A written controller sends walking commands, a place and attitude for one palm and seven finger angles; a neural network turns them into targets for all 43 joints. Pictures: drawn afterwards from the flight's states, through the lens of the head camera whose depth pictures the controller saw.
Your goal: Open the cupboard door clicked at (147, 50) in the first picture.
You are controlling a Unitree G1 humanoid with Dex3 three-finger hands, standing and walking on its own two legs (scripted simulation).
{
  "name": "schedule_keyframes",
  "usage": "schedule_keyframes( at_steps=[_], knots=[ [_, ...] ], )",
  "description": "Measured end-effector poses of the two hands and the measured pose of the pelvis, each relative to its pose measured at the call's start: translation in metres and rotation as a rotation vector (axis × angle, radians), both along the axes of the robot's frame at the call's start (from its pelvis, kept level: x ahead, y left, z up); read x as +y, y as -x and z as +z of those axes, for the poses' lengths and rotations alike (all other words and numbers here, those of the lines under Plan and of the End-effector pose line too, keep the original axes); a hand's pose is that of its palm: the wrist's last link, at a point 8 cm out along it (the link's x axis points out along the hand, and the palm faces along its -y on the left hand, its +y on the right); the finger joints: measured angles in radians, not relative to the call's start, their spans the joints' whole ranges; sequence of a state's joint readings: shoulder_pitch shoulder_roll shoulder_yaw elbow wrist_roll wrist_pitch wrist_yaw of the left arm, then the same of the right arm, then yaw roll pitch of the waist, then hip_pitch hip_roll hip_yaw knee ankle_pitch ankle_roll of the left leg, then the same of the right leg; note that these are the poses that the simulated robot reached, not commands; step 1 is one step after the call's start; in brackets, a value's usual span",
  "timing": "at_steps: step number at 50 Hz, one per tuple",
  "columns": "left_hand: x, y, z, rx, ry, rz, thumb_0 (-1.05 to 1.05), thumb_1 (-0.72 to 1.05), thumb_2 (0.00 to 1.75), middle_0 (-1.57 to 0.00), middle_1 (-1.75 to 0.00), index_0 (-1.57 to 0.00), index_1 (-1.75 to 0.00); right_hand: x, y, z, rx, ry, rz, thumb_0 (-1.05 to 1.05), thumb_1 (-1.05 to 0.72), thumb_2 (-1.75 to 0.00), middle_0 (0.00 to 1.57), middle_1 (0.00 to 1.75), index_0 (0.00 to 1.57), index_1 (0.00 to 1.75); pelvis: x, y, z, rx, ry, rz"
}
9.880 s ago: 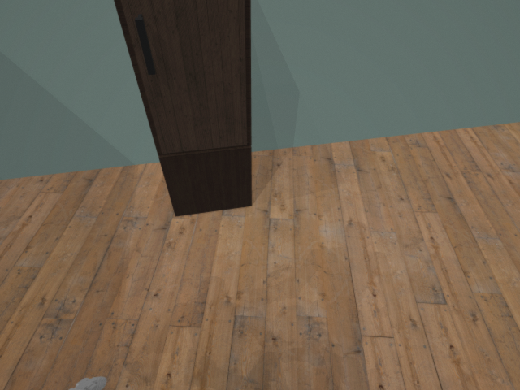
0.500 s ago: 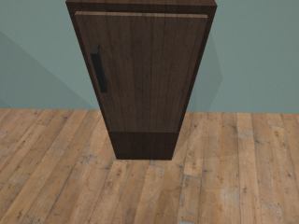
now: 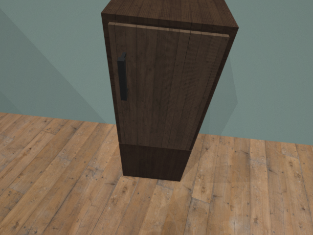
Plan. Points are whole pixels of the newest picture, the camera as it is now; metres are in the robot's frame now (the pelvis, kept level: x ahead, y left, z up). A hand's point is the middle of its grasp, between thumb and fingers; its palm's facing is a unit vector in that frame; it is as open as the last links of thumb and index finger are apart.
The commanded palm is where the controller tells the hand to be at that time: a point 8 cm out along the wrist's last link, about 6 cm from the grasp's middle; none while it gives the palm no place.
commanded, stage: come to a stop and stand still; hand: left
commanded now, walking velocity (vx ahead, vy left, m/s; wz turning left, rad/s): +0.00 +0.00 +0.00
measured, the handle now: (124, 77) +0.57 +0.16 +0.09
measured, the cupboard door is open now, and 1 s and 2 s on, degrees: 0 0 0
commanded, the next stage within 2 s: look again from close up in 0.34 s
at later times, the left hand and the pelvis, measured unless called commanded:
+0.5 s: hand out of the picture -0.01 +0.16 -0.18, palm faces +0.01 -0.99 -0.16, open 7.3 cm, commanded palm none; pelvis +0.01 +0.01 +0.00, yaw -1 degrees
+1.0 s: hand out of the picture +0.04 +0.13 -0.16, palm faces +0.00 -0.97 -0.24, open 7.3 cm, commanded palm none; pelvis +0.03 -0.05 +0.00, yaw -1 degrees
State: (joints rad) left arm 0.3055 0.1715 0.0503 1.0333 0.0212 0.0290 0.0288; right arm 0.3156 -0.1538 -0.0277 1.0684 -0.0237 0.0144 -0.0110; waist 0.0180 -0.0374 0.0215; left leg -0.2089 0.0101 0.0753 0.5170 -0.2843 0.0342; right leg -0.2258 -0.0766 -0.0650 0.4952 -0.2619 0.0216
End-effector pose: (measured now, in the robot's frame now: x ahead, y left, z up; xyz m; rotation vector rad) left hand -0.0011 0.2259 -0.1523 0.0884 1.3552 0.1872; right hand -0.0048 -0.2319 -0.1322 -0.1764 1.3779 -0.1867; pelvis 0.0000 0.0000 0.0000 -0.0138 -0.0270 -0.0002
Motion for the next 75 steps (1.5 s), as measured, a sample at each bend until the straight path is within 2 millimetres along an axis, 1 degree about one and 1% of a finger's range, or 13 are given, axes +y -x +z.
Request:
schedule_keyframes(
  at_steps=[8,22,36,44,54,56,58,62,65,67,69,72,75],
  knots=[
    [0.003,0.016,0.002,0.068,0.022,-0.015,0.0,0.91,0.89,-0.2,-0.3,-0.2,-0.3,0.029,-0.004,-0.003,0.006,-0.033,-0.006,0.02,-0.93,-0.9,0.2,0.3,0.2,0.3,0.014,-0.008,0.004,-0.006,-0.008,-0.009],
    [-0.013,0.013,0.005,0.102,0.031,-0.034,0.0,0.91,0.89,-0.2,-0.3,-0.2,-0.3,0.037,0.002,-0.007,0.03,-0.067,-0.041,0.01,-0.92,-0.9,0.2,0.3,0.2,0.3,0.012,-0.016,0.005,-0.005,-0.013,-0.019],
    [-0.012,-0.016,0.017,0.032,-0.066,-0.065,0.0,0.91,0.89,-0.2,-0.3,-0.2,-0.3,0.012,-0.018,-0.025,-0.03,-0.107,0.006,0.02,-0.93,-0.9,0.2,0.3,0.2,0.3,-0.009,-0.024,-0.001,0.005,-0.025,-0.01],
    [-0.031,-0.035,0.022,0.0,-0.077,-0.081,0.0,0.91,0.89,-0.2,-0.3,-0.2,-0.3,-0.012,-0.025,-0.026,-0.025,-0.11,0.01,0.02,-0.93,-0.9,0.2,0.3,0.2,0.3,-0.03,-0.027,0.001,0.006,-0.032,-0.014],
    [-0.053,-0.039,0.019,0.01,-0.069,-0.071,0.0,0.93,0.89,-0.2,-0.3,-0.2,-0.3,-0.036,-0.029,-0.021,0.014,-0.097,0.015,0.01,-0.92,-0.9,0.2,0.3,0.2,0.3,-0.053,-0.03,0.002,0.019,-0.026,-0.006],
    [-0.049,-0.062,0.033,-0.158,-0.077,0.011,0.02,0.94,0.89,-0.21,-0.3,-0.21,-0.3,-0.046,-0.039,-0.015,-0.071,-0.055,0.018,0.01,-0.92,-0.9,0.2,0.3,0.2,0.3,-0.056,-0.029,0.0,0.022,-0.024,-0.013],
    [-0.042,-0.102,0.066,-0.432,-0.127,0.042,0.02,0.93,0.89,-0.21,-0.31,-0.21,-0.31,-0.058,-0.057,-0.008,-0.2,-0.005,0.023,0.02,-0.92,-0.9,0.2,0.3,0.2,0.3,-0.056,-0.028,-0.002,0.025,-0.024,-0.003],
    [-0.039,-0.178,0.142,-0.921,-0.141,0.028,0.02,0.88,0.87,-0.21,-0.34,-0.21,-0.33,-0.08,-0.11,0.008,-0.474,0.058,0.034,0.02,-0.92,-0.9,0.2,0.3,0.2,0.3,-0.055,-0.021,-0.006,0.045,-0.024,0.019],
    [-0.038,-0.212,0.176,-1.216,-0.102,-0.05,0.01,0.82,0.85,-0.21,-0.37,-0.21,-0.36,-0.09,-0.149,0.027,-0.664,0.086,0.056,0.02,-0.92,-0.9,0.2,0.3,0.2,0.3,-0.058,-0.013,-0.016,0.096,-0.035,0.01],
    [-0.04,-0.215,0.179,-1.339,-0.044,-0.112,0.01,0.78,0.83,-0.21,-0.39,-0.21,-0.39,-0.094,-0.171,0.04,-0.764,0.097,0.082,0.02,-0.92,-0.9,0.2,0.3,0.2,0.3,-0.06,-0.008,-0.024,0.128,-0.042,-0.005],
    [-0.042,-0.206,0.167,-1.374,0.024,-0.184,0.0,0.74,0.82,-0.21,-0.42,-0.21,-0.41,-0.095,-0.189,0.053,-0.846,0.105,0.121,0.02,-0.91,-0.9,0.2,0.3,0.2,0.3,-0.06,-0.003,-0.032,0.148,-0.045,-0.018],
    [-0.04,-0.178,0.136,-1.291,0.107,-0.23,0.0,0.67,0.79,-0.22,-0.46,-0.22,-0.46,-0.093,-0.207,0.064,-0.926,0.125,0.176,0.01,-0.91,-0.9,0.2,0.3,0.2,0.3,-0.058,0.003,-0.044,0.17,-0.04,-0.02],
    [-0.025,-0.149,0.113,-1.212,0.113,-0.154,0.0,0.59,0.76,-0.23,-0.5,-0.23,-0.5,-0.083,-0.216,0.066,-0.951,0.14,0.216,0.01,-0.91,-0.9,0.2,0.3,0.2,0.3,-0.053,0.007,-0.053,0.181,-0.028,-0.009]
  ],
)
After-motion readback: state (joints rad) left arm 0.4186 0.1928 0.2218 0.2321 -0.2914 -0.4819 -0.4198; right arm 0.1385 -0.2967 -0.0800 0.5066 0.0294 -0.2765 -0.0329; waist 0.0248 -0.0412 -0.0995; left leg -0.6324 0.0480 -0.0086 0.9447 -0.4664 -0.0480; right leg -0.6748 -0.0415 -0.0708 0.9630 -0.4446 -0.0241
